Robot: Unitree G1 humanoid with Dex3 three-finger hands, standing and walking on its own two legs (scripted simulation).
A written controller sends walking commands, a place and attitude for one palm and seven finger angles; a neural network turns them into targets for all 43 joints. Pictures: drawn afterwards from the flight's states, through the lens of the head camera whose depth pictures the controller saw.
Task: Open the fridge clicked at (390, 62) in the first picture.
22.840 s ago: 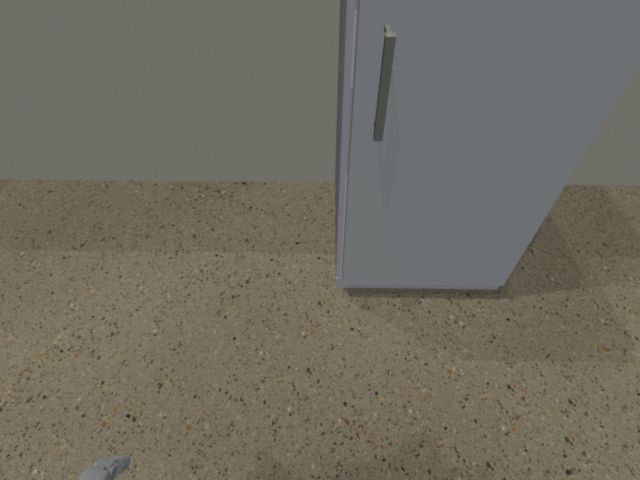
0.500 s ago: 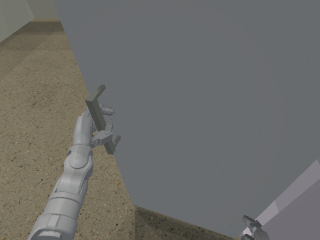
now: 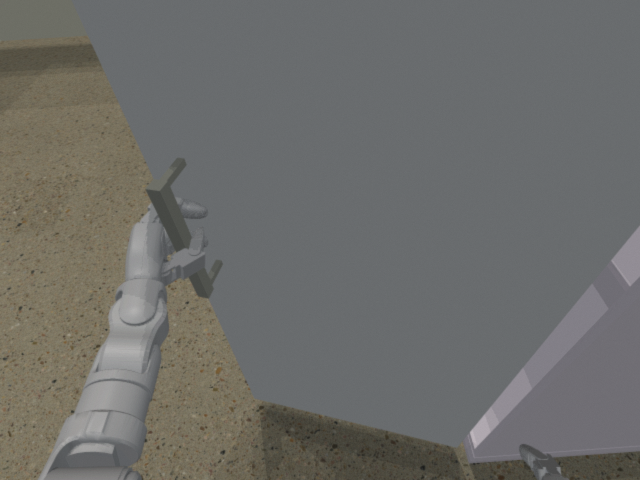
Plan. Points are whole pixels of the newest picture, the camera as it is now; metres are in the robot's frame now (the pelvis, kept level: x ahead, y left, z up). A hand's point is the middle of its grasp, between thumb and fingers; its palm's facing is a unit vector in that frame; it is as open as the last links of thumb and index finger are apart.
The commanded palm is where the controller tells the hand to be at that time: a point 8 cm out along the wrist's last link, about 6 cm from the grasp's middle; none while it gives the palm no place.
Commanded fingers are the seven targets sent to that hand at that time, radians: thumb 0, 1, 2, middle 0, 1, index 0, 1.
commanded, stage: stop walking and hold the door back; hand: left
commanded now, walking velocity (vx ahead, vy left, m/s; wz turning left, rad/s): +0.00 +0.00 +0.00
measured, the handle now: (192, 235) +0.42 +0.19 +0.08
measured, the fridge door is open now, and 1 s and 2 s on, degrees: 73 71 71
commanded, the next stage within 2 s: loosen the grip on the handle in 0.26 s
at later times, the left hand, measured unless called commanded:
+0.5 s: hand (187, 243) +0.39 +0.19 +0.10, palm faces +0.13 -0.97 -0.21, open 6.5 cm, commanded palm +0.34 +0.23 +0.10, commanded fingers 0.00 -0.07 0.43 -0.45 -1.40 -0.45 -1.40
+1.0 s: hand (184, 247) +0.39 +0.20 +0.08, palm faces +0.17 -0.96 -0.24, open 14.3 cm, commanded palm +0.36 +0.24 +0.09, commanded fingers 0.00 -0.55 0.20 -0.25 -1.15 -0.25 -1.15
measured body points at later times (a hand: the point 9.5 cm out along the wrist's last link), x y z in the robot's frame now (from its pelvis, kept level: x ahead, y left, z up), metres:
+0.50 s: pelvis +0.01 +0.00 +0.00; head +0.02 +0.00 +0.45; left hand +0.37 +0.24 +0.11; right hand +0.16 -0.22 -0.10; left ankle +0.03 +0.11 -0.74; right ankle +0.06 -0.11 -0.74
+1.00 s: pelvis +0.04 -0.01 -0.01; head +0.07 -0.02 +0.44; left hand +0.38 +0.25 +0.10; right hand +0.19 -0.25 -0.12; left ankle +0.02 +0.11 -0.74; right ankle +0.06 -0.11 -0.74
